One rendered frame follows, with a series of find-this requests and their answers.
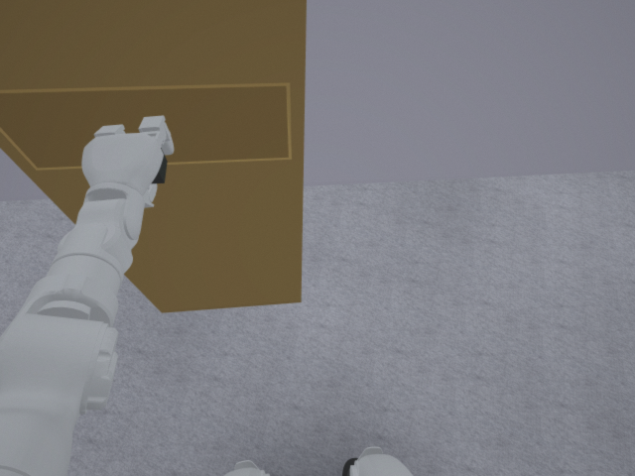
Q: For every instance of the drawer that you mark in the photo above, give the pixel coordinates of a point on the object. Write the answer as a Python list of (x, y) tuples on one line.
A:
[(214, 122)]

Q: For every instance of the robot right thigh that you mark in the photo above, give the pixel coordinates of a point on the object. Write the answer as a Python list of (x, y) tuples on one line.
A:
[(379, 465)]

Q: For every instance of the left robot hand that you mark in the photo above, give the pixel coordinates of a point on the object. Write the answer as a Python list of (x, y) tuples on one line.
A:
[(132, 159)]

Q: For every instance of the handle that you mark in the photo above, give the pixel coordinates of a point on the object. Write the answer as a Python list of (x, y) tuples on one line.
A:
[(160, 177)]

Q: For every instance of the cabinet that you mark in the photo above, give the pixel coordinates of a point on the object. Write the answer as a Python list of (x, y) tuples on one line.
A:
[(221, 234)]

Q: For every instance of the left robot upper arm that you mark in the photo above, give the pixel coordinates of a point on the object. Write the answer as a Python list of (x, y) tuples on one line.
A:
[(52, 370)]

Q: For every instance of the robot right shin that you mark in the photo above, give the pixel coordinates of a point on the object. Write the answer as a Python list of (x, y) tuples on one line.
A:
[(371, 450)]

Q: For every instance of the robot left forearm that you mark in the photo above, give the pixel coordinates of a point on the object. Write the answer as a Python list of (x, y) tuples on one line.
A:
[(86, 274)]

